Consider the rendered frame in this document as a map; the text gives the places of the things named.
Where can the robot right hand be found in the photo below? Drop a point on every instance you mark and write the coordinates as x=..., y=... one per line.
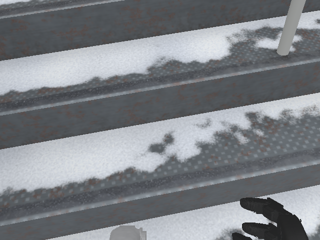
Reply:
x=289, y=227

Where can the left robot thigh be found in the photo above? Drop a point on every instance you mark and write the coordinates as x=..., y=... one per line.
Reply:
x=128, y=232

